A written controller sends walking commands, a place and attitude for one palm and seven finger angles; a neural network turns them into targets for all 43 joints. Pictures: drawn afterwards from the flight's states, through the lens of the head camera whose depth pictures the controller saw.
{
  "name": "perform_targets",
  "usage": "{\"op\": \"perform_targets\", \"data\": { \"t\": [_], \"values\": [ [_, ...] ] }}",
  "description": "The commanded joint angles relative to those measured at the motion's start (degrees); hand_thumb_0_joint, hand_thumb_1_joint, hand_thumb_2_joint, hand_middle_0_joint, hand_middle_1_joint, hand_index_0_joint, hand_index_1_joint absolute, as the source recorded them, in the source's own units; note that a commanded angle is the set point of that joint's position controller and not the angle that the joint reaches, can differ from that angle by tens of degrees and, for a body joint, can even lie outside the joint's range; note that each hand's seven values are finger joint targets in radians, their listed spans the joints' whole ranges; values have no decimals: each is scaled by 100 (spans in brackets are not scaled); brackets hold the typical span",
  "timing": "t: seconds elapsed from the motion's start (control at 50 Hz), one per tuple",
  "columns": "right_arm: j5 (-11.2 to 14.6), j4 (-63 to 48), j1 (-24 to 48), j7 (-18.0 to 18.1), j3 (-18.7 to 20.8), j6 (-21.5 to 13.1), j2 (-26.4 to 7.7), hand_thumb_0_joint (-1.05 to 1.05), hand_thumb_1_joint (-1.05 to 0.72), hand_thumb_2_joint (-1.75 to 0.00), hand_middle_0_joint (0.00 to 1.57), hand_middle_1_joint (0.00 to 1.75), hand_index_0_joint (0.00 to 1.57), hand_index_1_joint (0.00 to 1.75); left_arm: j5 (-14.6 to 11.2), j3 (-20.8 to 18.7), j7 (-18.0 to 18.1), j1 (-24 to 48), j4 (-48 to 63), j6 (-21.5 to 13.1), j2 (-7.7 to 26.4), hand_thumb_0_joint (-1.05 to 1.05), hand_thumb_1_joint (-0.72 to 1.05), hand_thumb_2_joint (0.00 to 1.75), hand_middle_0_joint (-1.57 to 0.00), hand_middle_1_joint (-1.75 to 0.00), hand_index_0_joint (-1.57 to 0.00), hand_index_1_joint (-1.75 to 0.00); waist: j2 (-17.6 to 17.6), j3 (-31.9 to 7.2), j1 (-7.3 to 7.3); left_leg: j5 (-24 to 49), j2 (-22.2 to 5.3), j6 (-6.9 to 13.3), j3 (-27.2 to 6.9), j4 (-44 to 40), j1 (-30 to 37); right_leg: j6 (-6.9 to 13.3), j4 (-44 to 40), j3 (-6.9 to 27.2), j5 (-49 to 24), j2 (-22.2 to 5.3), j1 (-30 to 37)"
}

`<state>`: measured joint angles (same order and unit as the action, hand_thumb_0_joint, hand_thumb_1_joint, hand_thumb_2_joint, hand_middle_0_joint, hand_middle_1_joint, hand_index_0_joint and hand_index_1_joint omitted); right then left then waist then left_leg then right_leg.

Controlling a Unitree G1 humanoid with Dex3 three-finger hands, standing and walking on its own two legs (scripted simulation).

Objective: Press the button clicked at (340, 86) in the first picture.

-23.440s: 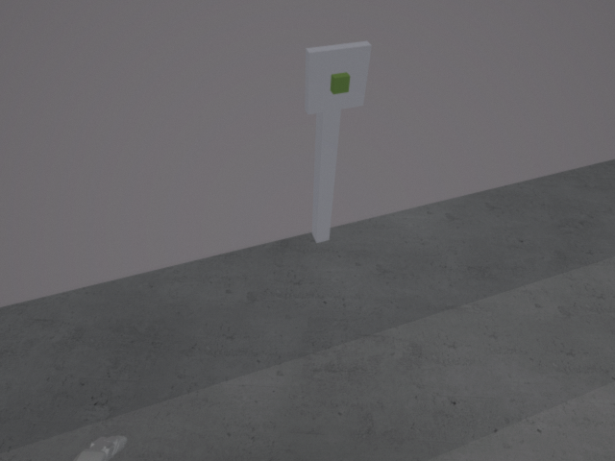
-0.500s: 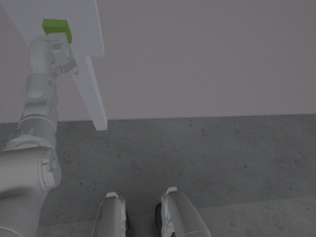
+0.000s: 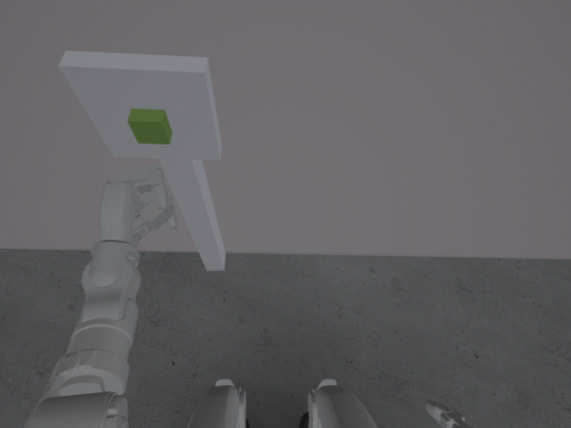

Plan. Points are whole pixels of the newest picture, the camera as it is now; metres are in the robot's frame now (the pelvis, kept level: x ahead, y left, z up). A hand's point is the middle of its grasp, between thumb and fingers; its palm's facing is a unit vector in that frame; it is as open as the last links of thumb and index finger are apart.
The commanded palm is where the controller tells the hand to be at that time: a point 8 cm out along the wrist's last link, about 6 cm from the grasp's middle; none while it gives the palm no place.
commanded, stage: pull the fist back off the button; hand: left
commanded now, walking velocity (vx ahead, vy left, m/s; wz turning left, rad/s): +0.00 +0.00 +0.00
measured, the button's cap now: (151, 125) +0.53 +0.20 +0.06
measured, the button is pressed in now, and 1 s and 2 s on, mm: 0 0 0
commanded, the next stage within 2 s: draw the hand back to the body in 0.20 s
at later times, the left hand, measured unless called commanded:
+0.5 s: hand (156, 225) +0.36 +0.16 +0.07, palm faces -0.01 -1.00 -0.06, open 3.1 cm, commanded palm +0.32 +0.22 +0.07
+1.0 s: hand (53, 283) +0.26 +0.21 +0.15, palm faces +0.19 -0.95 -0.25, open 3.1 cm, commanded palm +0.22 +0.26 +0.17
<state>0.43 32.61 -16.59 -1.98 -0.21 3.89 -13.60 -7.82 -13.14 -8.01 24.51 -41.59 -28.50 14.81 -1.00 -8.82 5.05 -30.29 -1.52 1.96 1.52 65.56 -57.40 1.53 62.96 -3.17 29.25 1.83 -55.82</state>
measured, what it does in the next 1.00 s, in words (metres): rises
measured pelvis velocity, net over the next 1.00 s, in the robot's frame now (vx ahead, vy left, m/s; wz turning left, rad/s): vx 0.01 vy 0.00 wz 0.03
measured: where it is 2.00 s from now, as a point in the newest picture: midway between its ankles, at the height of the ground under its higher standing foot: outside the picture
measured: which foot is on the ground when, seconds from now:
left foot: down 0.00-1.00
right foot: down 0.00-1.00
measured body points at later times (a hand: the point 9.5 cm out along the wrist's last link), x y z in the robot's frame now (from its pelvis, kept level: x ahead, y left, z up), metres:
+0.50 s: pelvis -0.01 -0.01 +0.01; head +0.07 -0.01 +0.45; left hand +0.35 +0.21 +0.08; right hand +0.10 -0.25 -0.10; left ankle +0.00 +0.10 -0.65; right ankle +0.00 -0.11 -0.65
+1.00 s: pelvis +0.01 +0.00 +0.07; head +0.01 -0.01 +0.52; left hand +0.24 +0.26 +0.17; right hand +0.20 -0.23 +0.00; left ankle +0.00 +0.10 -0.65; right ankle +0.00 -0.11 -0.65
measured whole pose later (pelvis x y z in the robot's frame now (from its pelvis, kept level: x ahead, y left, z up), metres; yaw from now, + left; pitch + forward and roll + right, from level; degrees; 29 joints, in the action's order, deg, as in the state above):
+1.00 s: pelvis +0.01 +0.00 +0.07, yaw +2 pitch +4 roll -1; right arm 3.1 29.2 -12.1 5.6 -2.3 -1.8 -13.5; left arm -5.8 -6.3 2.4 -13.5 3.5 -6.8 17.4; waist -2.6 -4.4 -0.3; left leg -21.0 0.2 1.9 1.3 40.3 -23.0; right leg 1.3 38.1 -2.8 20.6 1.0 -21.3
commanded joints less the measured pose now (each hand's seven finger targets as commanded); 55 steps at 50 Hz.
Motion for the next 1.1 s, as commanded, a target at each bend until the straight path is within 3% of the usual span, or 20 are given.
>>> {"op": "perform_targets", "data": {
  "t": [0.0, 0.12, 0.14, 0.24, 0.28, 0.34, 0.36, 0.4, 0.48, 0.54, 0.64, 0.72, 0.78, 0.8, 0.82, 0.84, 0.86, 0.9, 0.96, 1.08],
  "values": [
    [16, -369, -496, 114, 336, -164, -894, 0, -90, -90, 20, 30, 20, 30, -177, 82, -141, 1500, 1369, -311, 735, 0, 90, 90, -130, -150, -130, -150, -226, -2287, 95, 2775, 80, -81, -279, -584, 1779, -48, -621, 197, -2776, 24, 1370],
    [28, -366, -266, 190, 342, -298, -880, 0, -90, -90, 20, 30, 20, 30, -281, 338, -250, 1479, 1750, -285, 502, 0, 90, 90, -130, -150, -130, -150, -429, -2359, 73, 2714, 82, -122, -369, -568, 2082, -24, -597, 146, -2506, -10, 1127],
    [24, -329, -277, 211, 351, -323, -892, 0, -90, -90, 20, 30, 20, 30, -277, 341, -217, 1694, 1813, -317, 543, 0, 90, 90, -130, -150, -130, -150, -271, -2352, 153, 2706, 71, -101, -405, -533, 2053, -28, -575, 153, -2498, -6, 1075],
    [-5, -312, -184, 231, 320, -386, -895, 0, -90, -90, 20, 30, 20, 30, -141, 161, -65, 1775, 1413, -280, 711, 0, 90, 90, -130, -150, -130, -150, -275, -2205, 56, 2173, 134, -101, -388, -523, 1676, -17, -532, 189, -2111, -19, 1004],
    [2, -328, -148, 244, 296, -364, -889, 0, -90, -90, 20, 30, 20, 30, -88, 25, -20, 1783, 1129, -223, 849, 0, 90, 90, -130, -150, -130, -150, -89, -2184, 44, 1967, 151, -91, -352, -529, 1426, -34, -536, 222, -2030, -33, 1113],
    [43, -650, -89, 247, 312, -342, -915, 0, -90, -90, 20, 30, 20, 30, -161, -375, -7, 1234, 2001, -139, 1345, 0, 90, 90, -130, -150, -130, -150, -507, -2984, -352, 2289, 172, -115, -318, -802, 2014, 18, -632, 261, -2272, -22, 1818],
    [75, -789, -33, 245, 282, -334, -858, 0, -90, -90, 20, 30, 20, 30, -225, -270, -36, 849, 2334, -67, 1206, 0, 90, 90, -130, -150, -130, -150, -675, -3186, -433, 2512, 190, -112, -253, -899, 2253, 13, -730, 281, -2523, -27, 2114],
    [135, -904, -2, 263, 271, -327, -820, 0, -90, -90, 20, 30, 20, 30, -383, -256, -69, 417, 2881, 78, 1172, 0, 90, 90, -130, -150, -130, -150, -393, -3143, -428, 2612, 173, -83, -217, -1108, 2402, -25, -961, 256, -2705, 6, 2525],
    [235, -935, 78, 371, 202, -350, -823, 0, -90, -90, 20, 30, 20, 30, -581, -169, -157, -238, 2836, 471, 1040, 0, 90, 90, -130, -150, -130, -150, 351, -1841, -212, 1719, 170, -2, -153, -1510, 1772, -124, -1517, 299, -2146, -5, 2705],
    [285, -975, 193, 428, 181, -439, -853, 0, -90, -90, 20, 30, 20, 30, -662, 11, -265, -465, 2873, 613, 859, 0, 90, 90, -130, -150, -130, -150, 368, -1071, -133, 1219, 187, 23, -151, -1747, 1815, -124, -1919, 331, -1439, -46, 2514],
    [311, -1045, 333, 488, 134, -635, -841, 0, -90, -90, 20, 30, 20, 30, -775, 219, -493, -691, 3506, 639, 814, 0, 90, 90, -130, -150, -130, -150, -93, -916, -157, 1070, 185, 35, -216, -2045, 2395, -75, -2190, 291, -1091, -59, 2563],
    [323, -1125, 510, 544, 102, -825, -799, 0, -90, -90, 20, 30, 20, 30, -854, -72, -530, -1065, 4169, 677, 1125, 0, 90, 90, -130, -150, -130, -150, -386, -1069, -334, 1317, 162, 8, -281, -2297, 2877, -40, -2250, 228, -1330, -51, 2888],
    [324, -1193, 586, 560, 58, -936, -759, 0, -90, -90, 20, 30, 20, 30, -909, -270, -478, -1579, 4537, 802, 1249, 0, 90, 90, -130, -150, -130, -150, -319, -966, -440, 1539, 147, -8, -319, -2472, 3037, -28, -2302, 158, -1576, -45, 3139],
    [289, -1213, 910, 684, 98, -859, -667, 0, -90, -90, 20, 30, 20, 30, -152, -147, 237, -1683, 5002, 1073, 1704, 0, 90, 90, -130, -150, -130, -150, -309, -1038, -693, 1498, 134, 10, -269, -2778, 3330, 58, -2685, 440, -1417, -222, 3342],
    [281, -1278, 868, 750, 64, -864, -595, 0, -90, -90, 20, 30, 20, 30, -65, 33, 602, -2097, 5177, 1297, 1304, 0, 90, 90, -130, -150, -130, -150, -290, -764, -565, 1464, 113, -5, -253, -2911, 3440, 26, -2822, 395, -1379, -246, 3335],
    [265, -1303, 865, 767, 48, -890, -607, 0, -90, -90, 20, 30, 20, 30, -33, 143, 780, -2380, 5358, 1462, 1187, 0, 90, 90, -130, -150, -130, -150, -50, -572, -560, 1405, 96, 10, -303, -2988, 3418, 4, -2921, 368, -1311, -235, 3341],
    [269, -1247, 871, 782, 31, -863, -590, 0, -90, -90, 20, 30, 20, 30, 58, 330, 918, -2732, 5350, 1607, 961, 0, 90, 90, -130, -150, -130, -150, -228, -379, -545, 1514, 69, -2, -274, -3068, 3554, 11, -2954, 324, -1436, -245, 3428],
    [242, -1173, 876, 802, 10, -817, -604, 0, -90, -90, 20, 30, 20, 30, 168, 291, 1142, -2919, 5617, 1826, 1033, 0, 90, 90, -130, -150, -130, -150, -332, -218, -528, 1748, 49, -4, -272, -3212, 3849, 15, -3118, 274, -1728, -241, 3605],
    [190, -1108, 947, 831, -24, -822, -615, 0, -90, -90, 20, 30, 20, 30, 271, 314, 1311, -3024, 5933, 2021, 1009, 0, 90, 90, -130, -150, -130, -150, 21, -78, -515, 2118, 36, 12, -262, -3432, 4190, -5, -3343, 230, -2104, -231, 3944],
    [109, -983, 1069, 826, -114, -929, -553, 0, -90, -90, 20, 30, 20, 30, 387, 127, 1485, -3370, 6726, 2259, 1102, 0, 90, 90, -130, -150, -130, -150, -338, 36, -628, 2916, 9, -34, -317, -3873, 4905, 14, -3679, 148, -2629, -231, 4477]
  ]
}}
